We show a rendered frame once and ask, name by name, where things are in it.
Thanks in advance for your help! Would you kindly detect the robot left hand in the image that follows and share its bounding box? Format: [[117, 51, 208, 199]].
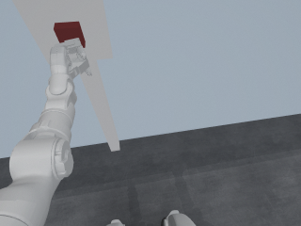
[[50, 38, 92, 81]]

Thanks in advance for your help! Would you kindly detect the robot left upper arm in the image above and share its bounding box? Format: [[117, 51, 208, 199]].
[[0, 137, 74, 226]]

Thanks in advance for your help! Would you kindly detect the left robot forearm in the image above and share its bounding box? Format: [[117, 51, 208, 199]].
[[9, 73, 77, 179]]

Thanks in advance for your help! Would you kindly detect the button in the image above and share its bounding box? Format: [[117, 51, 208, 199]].
[[54, 21, 86, 48]]

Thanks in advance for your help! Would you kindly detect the panel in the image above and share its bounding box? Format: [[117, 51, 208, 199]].
[[12, 0, 120, 152]]

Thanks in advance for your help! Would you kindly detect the right robot thigh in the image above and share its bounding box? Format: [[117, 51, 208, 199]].
[[164, 213, 196, 226]]

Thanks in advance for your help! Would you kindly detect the right robot shin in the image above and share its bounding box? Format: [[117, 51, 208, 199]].
[[167, 210, 179, 217]]

